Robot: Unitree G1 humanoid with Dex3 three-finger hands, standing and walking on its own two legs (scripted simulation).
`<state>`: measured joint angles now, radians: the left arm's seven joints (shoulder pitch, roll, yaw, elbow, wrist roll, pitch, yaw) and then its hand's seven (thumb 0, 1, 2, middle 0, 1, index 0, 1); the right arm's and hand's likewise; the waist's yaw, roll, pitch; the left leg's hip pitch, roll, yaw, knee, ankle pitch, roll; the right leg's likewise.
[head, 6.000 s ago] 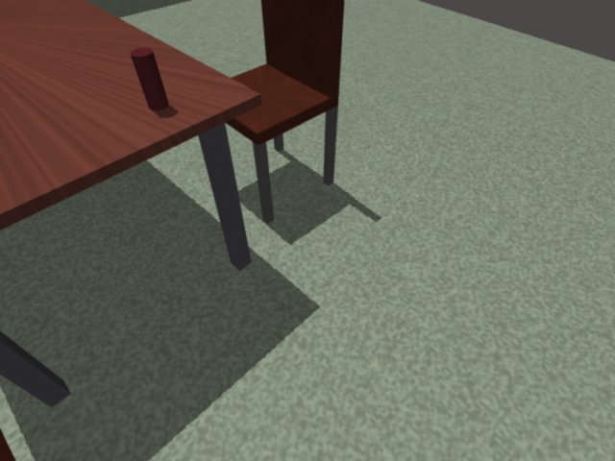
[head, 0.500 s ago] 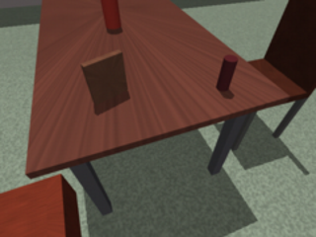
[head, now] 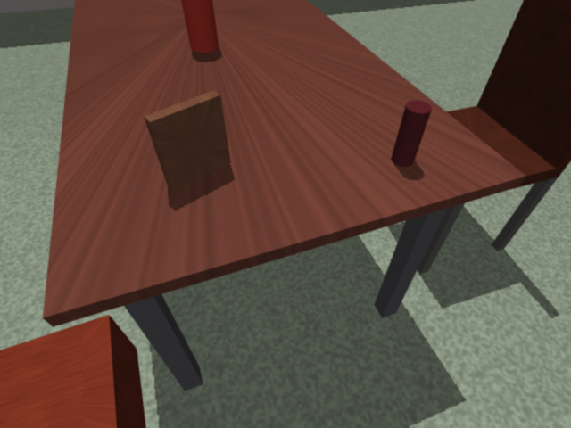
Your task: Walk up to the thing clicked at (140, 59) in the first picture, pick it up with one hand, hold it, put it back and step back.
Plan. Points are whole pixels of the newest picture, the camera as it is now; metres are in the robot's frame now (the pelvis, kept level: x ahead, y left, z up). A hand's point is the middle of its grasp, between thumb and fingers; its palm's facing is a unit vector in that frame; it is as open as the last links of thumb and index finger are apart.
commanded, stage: stand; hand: right
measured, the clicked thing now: (410, 135) +0.69 -0.25 +0.03
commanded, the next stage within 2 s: walk up in 1.22 s
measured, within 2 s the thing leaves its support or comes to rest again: neither
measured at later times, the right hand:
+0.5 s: hand out of the picture +0.08 -0.25 -0.16, palm faces -0.02 +0.94 -0.33, open 7.4 cm
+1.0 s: hand out of the picture +0.07 -0.25 -0.16, palm faces -0.02 +0.94 -0.33, open 7.4 cm
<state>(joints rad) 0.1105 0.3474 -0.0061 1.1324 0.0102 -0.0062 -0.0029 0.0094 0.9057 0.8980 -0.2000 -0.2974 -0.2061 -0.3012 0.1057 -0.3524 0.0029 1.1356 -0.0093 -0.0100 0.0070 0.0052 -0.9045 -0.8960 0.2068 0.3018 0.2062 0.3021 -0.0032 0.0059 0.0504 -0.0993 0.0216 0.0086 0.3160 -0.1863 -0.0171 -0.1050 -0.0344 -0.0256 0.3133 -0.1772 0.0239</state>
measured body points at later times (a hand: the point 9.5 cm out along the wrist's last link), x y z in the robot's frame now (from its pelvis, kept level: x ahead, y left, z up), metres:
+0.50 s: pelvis +0.00 +0.00 +0.00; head +0.01 +0.00 +0.45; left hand +0.08 +0.30 -0.13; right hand +0.08 -0.30 -0.13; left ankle -0.01 +0.13 -0.75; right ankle +0.00 -0.13 -0.75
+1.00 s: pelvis +0.00 +0.00 +0.00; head +0.02 +0.00 +0.45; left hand +0.07 +0.30 -0.13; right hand +0.07 -0.30 -0.14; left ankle -0.01 +0.13 -0.75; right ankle +0.00 -0.13 -0.75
